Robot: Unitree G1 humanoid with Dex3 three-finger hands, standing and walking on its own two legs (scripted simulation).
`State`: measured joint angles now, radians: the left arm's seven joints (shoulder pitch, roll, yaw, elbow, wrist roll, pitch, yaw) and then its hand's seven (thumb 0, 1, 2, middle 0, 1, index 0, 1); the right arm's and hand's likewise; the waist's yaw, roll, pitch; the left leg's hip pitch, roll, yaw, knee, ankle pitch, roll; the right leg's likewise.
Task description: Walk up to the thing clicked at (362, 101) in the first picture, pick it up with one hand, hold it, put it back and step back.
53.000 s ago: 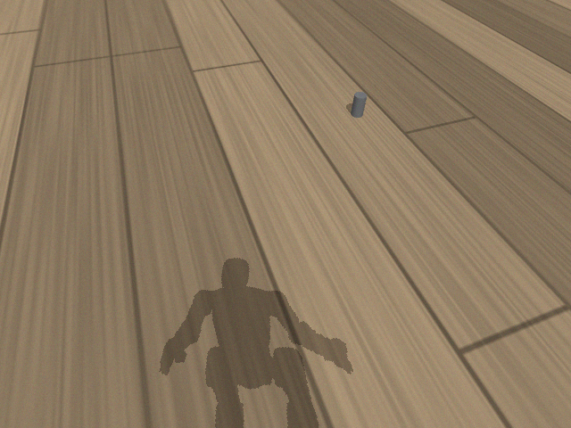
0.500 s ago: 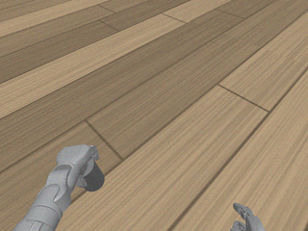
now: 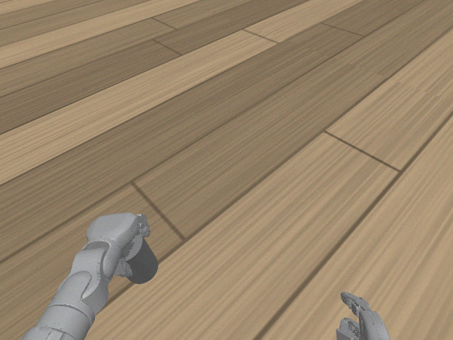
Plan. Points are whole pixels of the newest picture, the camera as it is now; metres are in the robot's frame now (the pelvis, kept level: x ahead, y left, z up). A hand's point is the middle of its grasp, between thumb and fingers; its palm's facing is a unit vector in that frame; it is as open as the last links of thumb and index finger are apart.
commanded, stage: hold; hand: left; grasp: from above
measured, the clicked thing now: (133, 256) +0.31 +0.22 -0.09
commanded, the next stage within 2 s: crouch in 0.78 s
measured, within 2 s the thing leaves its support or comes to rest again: neither
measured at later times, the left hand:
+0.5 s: hand (124, 247) +0.29 +0.21 -0.01, palm faces -0.43 -0.10 -0.90, open 9.6 cm
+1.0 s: hand (121, 241) +0.30 +0.22 -0.01, palm faces -0.41 -0.09 -0.91, open 9.6 cm
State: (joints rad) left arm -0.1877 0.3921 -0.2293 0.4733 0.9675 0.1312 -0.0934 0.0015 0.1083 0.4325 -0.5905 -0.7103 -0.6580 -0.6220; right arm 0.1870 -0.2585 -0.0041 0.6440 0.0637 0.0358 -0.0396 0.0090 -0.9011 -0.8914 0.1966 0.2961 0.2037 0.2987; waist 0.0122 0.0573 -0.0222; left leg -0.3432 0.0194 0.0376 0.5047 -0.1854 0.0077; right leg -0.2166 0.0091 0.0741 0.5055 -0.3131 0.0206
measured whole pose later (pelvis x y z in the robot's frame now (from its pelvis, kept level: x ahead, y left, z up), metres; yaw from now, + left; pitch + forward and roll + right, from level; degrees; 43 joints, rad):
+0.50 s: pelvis +0.00 -0.01 +0.00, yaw +0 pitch +0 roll +0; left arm -0.22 0.40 -0.24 0.46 0.95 0.14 -0.14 0.00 0.09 0.43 -0.61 -0.70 -0.68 -0.61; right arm 0.17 -0.26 0.01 0.65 0.07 0.04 -0.05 0.01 -0.90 -0.89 0.20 0.30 0.20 0.30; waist 0.02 0.06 -0.01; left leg -0.30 0.02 0.03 0.45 -0.16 0.00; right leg -0.17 0.01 0.07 0.46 -0.29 0.01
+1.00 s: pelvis +0.01 +0.00 +0.01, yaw +0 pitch +1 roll +0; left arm -0.23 0.41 -0.22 0.49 0.96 0.10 -0.10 0.00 0.09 0.43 -0.62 -0.69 -0.69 -0.60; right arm 0.18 -0.25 -0.01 0.66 0.08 0.05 -0.05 0.01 -0.90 -0.89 0.20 0.30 0.20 0.30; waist 0.02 0.05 -0.02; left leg -0.29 0.02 0.04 0.44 -0.16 0.01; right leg -0.17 0.00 0.07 0.44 -0.29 0.02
